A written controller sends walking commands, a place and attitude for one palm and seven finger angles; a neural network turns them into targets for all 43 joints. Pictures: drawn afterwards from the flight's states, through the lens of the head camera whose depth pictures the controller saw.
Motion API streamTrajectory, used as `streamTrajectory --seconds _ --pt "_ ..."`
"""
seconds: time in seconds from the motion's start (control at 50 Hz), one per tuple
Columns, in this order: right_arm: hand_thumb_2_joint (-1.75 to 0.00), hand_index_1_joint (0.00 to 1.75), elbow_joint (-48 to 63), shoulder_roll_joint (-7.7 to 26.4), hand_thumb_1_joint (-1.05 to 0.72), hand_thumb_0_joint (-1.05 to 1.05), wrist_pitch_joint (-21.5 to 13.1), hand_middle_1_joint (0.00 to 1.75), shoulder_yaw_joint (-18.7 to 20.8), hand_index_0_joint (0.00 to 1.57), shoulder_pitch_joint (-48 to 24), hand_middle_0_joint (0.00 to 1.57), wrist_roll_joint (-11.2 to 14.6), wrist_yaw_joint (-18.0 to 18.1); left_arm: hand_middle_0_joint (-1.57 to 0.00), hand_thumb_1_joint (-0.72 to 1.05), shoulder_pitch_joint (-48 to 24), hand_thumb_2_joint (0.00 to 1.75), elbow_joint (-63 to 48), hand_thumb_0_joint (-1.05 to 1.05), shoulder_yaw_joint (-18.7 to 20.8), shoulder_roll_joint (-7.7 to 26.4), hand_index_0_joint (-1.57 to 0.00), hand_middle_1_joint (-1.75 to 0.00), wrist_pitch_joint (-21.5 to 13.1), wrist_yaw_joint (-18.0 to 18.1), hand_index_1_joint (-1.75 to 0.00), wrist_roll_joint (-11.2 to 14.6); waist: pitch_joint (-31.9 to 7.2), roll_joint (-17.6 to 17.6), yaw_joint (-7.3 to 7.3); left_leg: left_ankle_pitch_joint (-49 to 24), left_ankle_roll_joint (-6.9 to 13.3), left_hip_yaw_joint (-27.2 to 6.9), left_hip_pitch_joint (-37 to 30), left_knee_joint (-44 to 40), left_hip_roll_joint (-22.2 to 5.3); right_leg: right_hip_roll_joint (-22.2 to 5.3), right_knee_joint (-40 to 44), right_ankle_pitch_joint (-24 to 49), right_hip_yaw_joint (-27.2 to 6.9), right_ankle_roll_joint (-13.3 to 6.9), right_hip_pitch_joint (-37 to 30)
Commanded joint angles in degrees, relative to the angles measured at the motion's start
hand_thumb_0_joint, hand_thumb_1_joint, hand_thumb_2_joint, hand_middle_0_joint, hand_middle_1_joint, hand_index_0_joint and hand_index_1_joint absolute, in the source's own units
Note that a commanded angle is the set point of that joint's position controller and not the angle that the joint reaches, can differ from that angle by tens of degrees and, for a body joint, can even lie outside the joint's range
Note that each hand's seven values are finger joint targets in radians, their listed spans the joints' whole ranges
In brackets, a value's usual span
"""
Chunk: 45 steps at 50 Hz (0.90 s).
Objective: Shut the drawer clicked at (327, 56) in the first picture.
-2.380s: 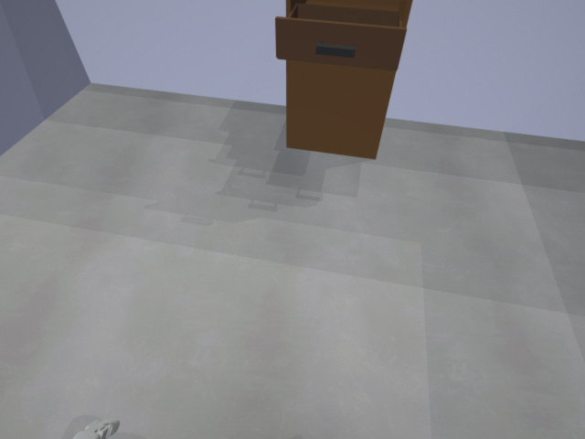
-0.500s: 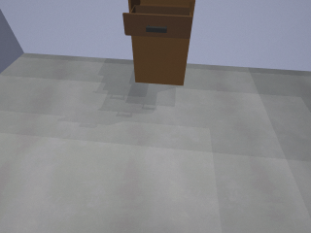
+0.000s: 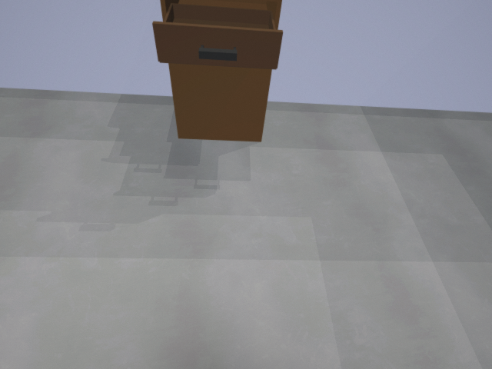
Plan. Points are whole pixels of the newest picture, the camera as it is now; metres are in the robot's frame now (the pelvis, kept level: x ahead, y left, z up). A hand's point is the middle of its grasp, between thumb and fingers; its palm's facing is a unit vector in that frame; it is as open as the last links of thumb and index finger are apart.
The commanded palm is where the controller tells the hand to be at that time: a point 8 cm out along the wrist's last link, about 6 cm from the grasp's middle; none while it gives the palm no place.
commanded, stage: walk to a spot facing it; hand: left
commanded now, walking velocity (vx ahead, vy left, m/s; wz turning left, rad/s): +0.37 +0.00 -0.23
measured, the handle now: (218, 51) +1.14 +0.19 -0.04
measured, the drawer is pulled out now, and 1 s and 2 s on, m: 0.30 0.30 0.30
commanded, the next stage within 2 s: turn to face it in 1.08 s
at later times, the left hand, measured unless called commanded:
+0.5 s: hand (184, 287) +0.30 +0.15 -0.15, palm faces -0.04 -0.98 -0.22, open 7.2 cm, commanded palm none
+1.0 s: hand (192, 212) +0.49 +0.17 -0.16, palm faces -0.13 -0.98 -0.16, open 7.3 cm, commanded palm none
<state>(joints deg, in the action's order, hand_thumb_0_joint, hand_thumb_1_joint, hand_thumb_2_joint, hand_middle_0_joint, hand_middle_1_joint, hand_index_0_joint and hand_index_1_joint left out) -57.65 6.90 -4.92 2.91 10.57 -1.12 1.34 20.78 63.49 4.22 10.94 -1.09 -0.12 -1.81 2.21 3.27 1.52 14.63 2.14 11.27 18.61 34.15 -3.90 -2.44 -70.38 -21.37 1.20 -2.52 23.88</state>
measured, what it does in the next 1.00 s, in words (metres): walks ahead: right foot, then left foot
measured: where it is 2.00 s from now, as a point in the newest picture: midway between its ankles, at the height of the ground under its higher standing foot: (270, 274)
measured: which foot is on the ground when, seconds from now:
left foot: down 0.00-0.32, up 0.34-0.68, down 0.70-1.00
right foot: up 0.00-0.30, down 0.32-0.70, up 0.72-1.00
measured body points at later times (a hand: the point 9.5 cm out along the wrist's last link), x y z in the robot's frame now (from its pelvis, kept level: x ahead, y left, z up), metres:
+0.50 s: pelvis +0.20 -0.03 +0.01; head +0.22 -0.04 +0.46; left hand +0.30 +0.20 -0.13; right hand +0.15 -0.25 -0.15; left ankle +0.20 +0.10 -0.65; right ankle +0.21 -0.14 -0.73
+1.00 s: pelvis +0.42 +0.00 +0.02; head +0.44 +0.01 +0.47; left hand +0.50 +0.22 -0.14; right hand +0.36 -0.20 -0.14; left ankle +0.39 +0.10 -0.73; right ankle +0.47 -0.15 -0.66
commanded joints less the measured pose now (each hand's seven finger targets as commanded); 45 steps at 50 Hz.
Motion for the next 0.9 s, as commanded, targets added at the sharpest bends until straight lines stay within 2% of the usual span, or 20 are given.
streamTrajectory --seconds 0.0,0.1,0.2,0.24,0.26,0.28,0.3,0.32,0.34,0.38,0.44,0.58,0.64,0.66,0.68,0.7,0.72,0.76,0.8,0.88 --pt "-0.90 0.30 -1.49 6.43 -0.90 0.00 -0.69 0.30 1.07 0.20 8.16 0.20 -0.49 -0.06 -0.20 0.90 1.87 0.90 -4.65 0.00 -0.28 -1.79 -0.20 -0.30 0.42 -1.10 -0.30 -0.39 1.88 -8.58 -0.29 3.97 5.49 -13.47 -0.98 -24.85 -14.94 -4.72 4.32 6.09 -0.90 1.30 7.45" --pt "-0.90 0.30 -2.38 8.88 -0.90 0.00 -0.59 0.30 1.47 0.20 10.59 0.20 -0.44 -0.48 -0.20 0.90 -8.01 0.90 -8.91 0.00 -0.24 0.08 -0.20 -0.30 0.74 -1.82 -0.30 -0.25 3.95 -8.02 -1.84 0.35 6.43 -8.68 -6.32 -26.40 -15.11 -5.84 21.43 10.10 1.49 2.54 8.18" --pt "-0.90 0.30 -4.05 10.65 -0.90 0.00 0.32 0.30 1.66 0.20 13.40 0.20 -0.94 -0.89 -0.20 0.90 -14.29 0.90 -11.10 0.00 -0.37 0.94 -0.20 -0.30 -0.12 -1.89 -0.30 -0.16 3.82 -6.91 -3.21 -4.98 5.70 -6.55 -10.97 -21.77 -15.42 -2.76 33.11 8.75 5.22 1.86 2.35" --pt "-0.90 0.30 -4.47 10.90 -0.90 0.00 0.75 0.30 1.31 0.20 14.06 0.20 -0.92 -0.80 -0.20 0.90 -12.54 0.90 -10.38 0.00 -0.21 1.55 -0.20 -0.30 -0.55 -1.78 -0.30 -0.29 2.97 -6.88 -2.07 -10.84 4.22 -4.56 -11.12 -16.04 -13.79 -0.34 37.81 8.92 7.76 1.00 -4.34" --pt "-0.90 0.30 -4.68 10.67 -0.90 0.00 0.88 0.30 1.08 0.20 13.57 0.20 -0.69 -0.80 -0.20 0.90 -7.24 0.90 -8.47 0.00 0.13 2.61 -0.20 -0.30 -0.91 -1.62 -0.30 -0.37 0.02 -6.16 0.66 -17.53 2.73 -1.76 -10.47 -7.81 -11.47 1.60 41.20 9.61 8.93 -0.07 -12.02" --pt "-0.90 0.30 -4.39 9.74 -0.90 0.00 0.73 0.30 0.83 0.20 13.34 0.20 -0.10 -1.18 -0.20 0.90 0.85 0.90 -5.81 0.00 0.95 6.07 -0.20 -0.30 -1.64 -1.19 -0.30 -0.48 -5.00 -1.58 4.32 -18.97 0.60 1.35 -3.39 6.07 -9.02 -2.60 42.96 7.93 3.06 -2.91 -25.66" --pt "-0.90 0.30 -2.40 6.21 -0.90 0.00 0.40 0.30 0.03 0.20 13.43 0.20 0.55 -1.75 -0.20 0.90 9.01 0.90 -3.97 0.00 2.70 13.21 -0.20 -0.30 -2.27 -0.20 -0.30 -0.44 -10.82 12.24 6.61 3.58 -2.12 4.58 12.82 25.19 -2.07 -18.17 49.01 6.81 -19.95 -8.96 -38.87" --pt "-0.90 0.30 -0.46 7.99 -0.90 0.00 0.54 0.30 0.26 0.20 9.43 0.20 0.57 -1.60 -0.20 0.90 10.43 0.90 -3.27 0.00 3.03 15.80 -0.20 -0.30 -2.20 0.09 -0.30 0.92 -10.50 11.69 6.74 17.74 -1.88 -2.62 19.44 35.93 -0.74 -23.73 55.03 6.13 -29.61 -12.59 -37.34" --pt "-0.90 0.30 -0.08 8.04 -0.90 0.00 0.77 0.30 0.71 0.20 5.62 0.20 0.38 -1.62 -0.20 0.90 6.03 0.90 -4.37 0.00 2.65 14.31 -0.20 -0.30 -2.05 0.35 -0.30 0.88 -6.55 7.37 6.07 13.98 -1.48 -7.64 22.39 40.17 -3.47 -22.81 56.61 0.01 -27.15 -12.02 -30.89" --pt "-0.90 0.30 -0.46 7.12 -0.90 0.00 1.59 0.30 0.82 0.20 4.91 0.20 -0.24 -1.75 -0.20 0.90 -2.00 0.90 -6.08 0.00 0.93 8.70 -0.20 -0.30 -2.20 0.68 -0.30 0.75 -0.12 0.22 1.37 5.85 -2.15 -9.51 19.48 36.53 -6.68 -18.47 58.88 -0.76 -16.76 -8.56 -18.11" --pt "-0.90 0.30 -2.52 4.52 -0.90 0.00 3.17 0.30 0.63 0.20 10.89 0.20 -0.53 -1.98 -0.20 0.90 -5.19 0.90 -5.94 0.00 0.09 6.02 -0.20 -0.30 -2.88 0.73 -0.30 0.26 1.06 3.51 -3.19 2.70 -3.83 -7.02 11.70 27.12 -6.62 -13.83 60.17 5.64 -5.13 -6.06 -8.99" --pt "-0.90 0.30 1.18 4.54 -0.90 0.00 1.96 0.30 0.63 0.20 3.65 0.20 -0.29 -3.26 -0.20 0.90 -1.70 0.90 -3.86 0.00 0.61 8.04 -0.20 -0.30 -2.94 0.21 -0.30 0.24 2.00 4.61 -1.05 -0.68 -3.47 -3.44 5.66 5.31 -3.75 -12.48 58.15 2.79 -3.80 -5.69 -11.33" --pt "-0.90 0.30 -0.55 6.90 -0.90 0.00 1.25 0.30 1.18 0.20 9.75 0.20 -0.36 -2.78 -0.20 0.90 -2.59 0.90 -3.73 0.00 0.76 7.97 -0.20 -0.30 -2.29 0.08 -0.30 0.43 1.87 -1.46 -4.87 -1.78 -3.21 -0.94 -9.80 -2.84 -1.31 -9.49 49.91 1.34 -1.45 -3.69 -4.84" --pt "-0.90 0.30 -2.60 10.61 -0.90 0.00 0.91 0.30 1.81 0.20 16.06 0.20 -0.68 -2.15 -0.20 0.90 -2.25 0.90 -4.10 0.00 0.33 6.02 -0.20 -0.30 -2.15 -0.23 -0.30 0.58 -1.07 -8.92 -7.64 4.31 -1.73 -6.94 -18.55 -7.83 -4.65 -5.40 37.35 4.49 1.42 -1.87 -0.81" --pt "-0.90 0.30 -3.91 17.28 -0.90 0.00 0.55 0.30 3.45 0.20 23.17 0.20 -1.51 -1.49 -0.20 0.90 -1.77 0.90 -5.57 0.00 -0.17 2.05 -0.20 -0.30 -2.04 -0.75 -0.30 1.18 -4.07 -24.66 -9.54 12.89 2.97 -27.28 -24.91 -18.05 -19.20 1.45 17.48 -5.48 7.68 1.19 9.06" --pt "-0.90 0.30 -4.26 18.51 -0.90 0.00 1.10 0.30 3.09 0.20 25.82 0.20 -1.01 -1.09 -0.20 0.90 -4.92 0.90 -7.73 0.00 -0.33 3.53 -0.20 -0.30 -2.19 -0.63 -0.30 0.54 -4.02 -24.16 -10.01 17.57 5.87 -37.83 -24.24 -23.39 -23.78 2.27 6.31 -11.61 2.29 0.56 14.17" --pt "-0.90 0.30 -4.11 15.83 -0.90 0.00 0.97 0.30 2.57 0.20 21.64 0.20 -0.93 -0.44 -0.20 0.90 -7.09 0.90 -7.33 0.00 0.08 3.77 -0.20 -0.30 -2.24 -0.50 -0.30 0.35 -1.61 -18.77 -8.93 18.22 6.11 -36.33 -20.98 -24.44 -23.96 -0.39 -0.79 -7.18 -0.43 0.13 17.21" --pt "-0.90 0.30 -1.79 10.67 -0.90 0.00 0.31 0.30 1.03 0.20 13.63 0.20 -0.66 -0.25 -0.20 0.90 -6.39 0.90 -5.39 0.00 0.28 2.76 -0.20 -0.30 -1.77 -1.34 -0.30 0.09 3.88 -11.05 -4.93 11.69 4.07 -23.92 -12.42 -24.90 -19.72 -4.30 -2.22 2.72 -1.49 0.64 15.99" --pt "-0.90 0.30 -1.95 8.16 -0.90 0.00 -0.71 0.30 0.31 0.20 11.57 0.20 -0.34 0.07 -0.20 0.90 -3.03 0.90 -3.75 0.00 0.03 1.25 -0.20 -0.30 -0.95 -1.52 -0.30 0.01 2.01 -9.53 -2.23 -2.61 2.96 -13.55 -11.30 -23.58 -16.56 -4.83 0.42 6.78 -1.07 1.59 12.21" --pt "-0.90 0.30 -3.40 7.57 -0.90 0.00 -1.04 0.30 0.40 0.20 13.90 0.20 0.08 0.19 -0.20 0.90 -4.76 0.90 -4.71 0.00 -0.10 0.00 -0.20 -0.30 0.59 -1.46 -0.30 -0.10 2.94 -8.25 -1.84 -13.60 4.17 -5.68 -13.49 -24.09 -15.22 -5.40 6.15 9.87 0.48 3.05 14.50"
